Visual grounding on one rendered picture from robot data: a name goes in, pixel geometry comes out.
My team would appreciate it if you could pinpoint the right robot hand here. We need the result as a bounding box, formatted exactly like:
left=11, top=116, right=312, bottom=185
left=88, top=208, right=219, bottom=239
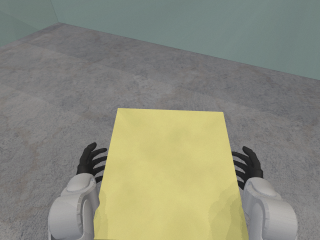
left=231, top=146, right=263, bottom=190

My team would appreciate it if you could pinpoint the carton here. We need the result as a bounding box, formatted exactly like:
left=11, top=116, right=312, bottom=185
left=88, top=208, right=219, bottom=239
left=93, top=108, right=249, bottom=240

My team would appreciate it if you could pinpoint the robot right forearm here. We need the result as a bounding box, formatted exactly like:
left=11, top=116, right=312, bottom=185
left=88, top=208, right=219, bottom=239
left=241, top=177, right=298, bottom=240

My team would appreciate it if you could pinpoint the left robot hand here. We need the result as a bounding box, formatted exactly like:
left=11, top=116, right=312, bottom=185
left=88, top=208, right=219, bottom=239
left=76, top=142, right=108, bottom=184

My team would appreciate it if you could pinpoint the robot left forearm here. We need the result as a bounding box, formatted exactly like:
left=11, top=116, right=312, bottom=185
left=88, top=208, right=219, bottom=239
left=48, top=173, right=100, bottom=240

